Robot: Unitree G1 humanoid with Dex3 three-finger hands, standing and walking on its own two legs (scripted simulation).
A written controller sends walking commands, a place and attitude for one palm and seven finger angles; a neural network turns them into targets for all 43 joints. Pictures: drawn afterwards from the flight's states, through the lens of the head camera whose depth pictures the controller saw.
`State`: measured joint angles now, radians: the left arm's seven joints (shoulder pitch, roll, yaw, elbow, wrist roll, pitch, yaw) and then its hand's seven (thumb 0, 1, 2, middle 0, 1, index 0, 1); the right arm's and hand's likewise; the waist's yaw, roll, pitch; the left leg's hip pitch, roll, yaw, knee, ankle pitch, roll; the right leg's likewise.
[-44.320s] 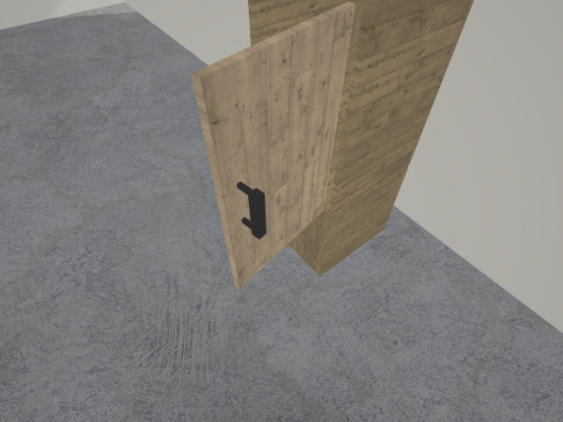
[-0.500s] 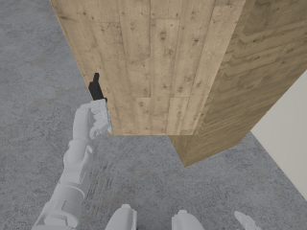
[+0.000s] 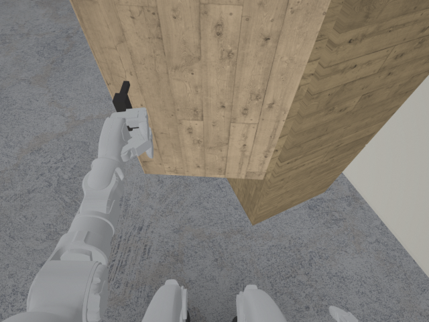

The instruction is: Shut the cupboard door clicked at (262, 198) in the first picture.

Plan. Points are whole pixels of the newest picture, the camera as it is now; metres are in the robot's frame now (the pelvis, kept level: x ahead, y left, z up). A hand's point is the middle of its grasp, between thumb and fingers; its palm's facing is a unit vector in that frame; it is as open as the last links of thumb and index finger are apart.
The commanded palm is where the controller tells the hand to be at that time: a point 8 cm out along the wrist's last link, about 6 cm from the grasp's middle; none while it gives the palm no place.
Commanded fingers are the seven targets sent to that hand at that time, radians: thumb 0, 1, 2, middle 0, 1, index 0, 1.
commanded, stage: push the door shut along its arc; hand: left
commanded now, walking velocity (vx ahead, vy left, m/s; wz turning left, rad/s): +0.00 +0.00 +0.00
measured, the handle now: (130, 112) +0.51 +0.17 +0.06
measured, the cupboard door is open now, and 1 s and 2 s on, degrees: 62 44 31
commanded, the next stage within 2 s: pull the fist back off the door in 1.42 s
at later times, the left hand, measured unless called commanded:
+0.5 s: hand (167, 112) +0.51 +0.10 +0.06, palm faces -0.24 -0.97 -0.05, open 3.1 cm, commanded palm +0.51 +0.14 +0.06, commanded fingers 0.00 0.90 0.90 -1.30 -1.50 -1.30 -1.50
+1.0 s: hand (181, 95) +0.56 +0.07 +0.06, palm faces -0.34 -0.94 -0.04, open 3.1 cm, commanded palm +0.57 +0.10 +0.06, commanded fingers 0.00 0.90 0.90 -1.30 -1.50 -1.30 -1.50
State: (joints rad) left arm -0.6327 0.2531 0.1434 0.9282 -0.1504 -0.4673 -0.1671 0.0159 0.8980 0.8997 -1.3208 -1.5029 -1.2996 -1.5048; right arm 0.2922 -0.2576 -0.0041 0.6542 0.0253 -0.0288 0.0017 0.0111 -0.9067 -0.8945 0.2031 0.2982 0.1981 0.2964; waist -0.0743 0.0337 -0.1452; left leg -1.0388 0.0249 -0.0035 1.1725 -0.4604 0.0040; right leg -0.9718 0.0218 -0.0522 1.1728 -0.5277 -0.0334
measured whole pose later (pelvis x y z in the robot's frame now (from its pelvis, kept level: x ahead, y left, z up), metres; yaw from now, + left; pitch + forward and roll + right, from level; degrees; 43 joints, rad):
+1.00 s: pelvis +0.00 +0.01 -0.03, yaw -2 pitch +28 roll -4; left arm -1.18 0.47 0.22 1.27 -0.06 -0.31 -0.33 0.00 0.91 0.93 -1.30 -1.50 -1.30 -1.50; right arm 0.39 -0.27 0.03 0.66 0.00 -0.02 0.02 0.01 -0.91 -0.89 0.20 0.30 0.20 0.30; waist -0.23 0.07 -0.13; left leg -1.30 0.05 -0.02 1.31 -0.50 0.01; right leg -1.22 0.05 -0.06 1.27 -0.55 -0.03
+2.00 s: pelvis +0.02 +0.00 -0.01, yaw -3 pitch +29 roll -2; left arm -1.11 0.29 0.33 1.23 0.08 -0.40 0.22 0.02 0.90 0.90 -1.30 -1.50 -1.30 -1.50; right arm 0.47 -0.22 0.00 0.66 -0.09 0.00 0.13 0.01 -0.91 -0.89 0.20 0.30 0.20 0.30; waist -0.25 0.08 -0.16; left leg -1.23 0.06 0.00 1.22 -0.50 0.00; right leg -1.17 0.06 -0.04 1.20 -0.54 -0.03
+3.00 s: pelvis +0.03 +0.00 +0.06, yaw -1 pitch +10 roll +0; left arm -0.26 0.16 0.06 0.46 -0.14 -0.33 0.03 0.02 0.90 0.90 -1.29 -1.49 -1.29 -1.50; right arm 0.31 -0.26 -0.02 0.62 0.04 0.01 0.00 0.01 -0.91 -0.89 0.20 0.30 0.20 0.30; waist -0.05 0.04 -0.10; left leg -0.63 0.03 0.02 0.85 -0.39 0.00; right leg -0.58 0.04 -0.02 0.84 -0.44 -0.03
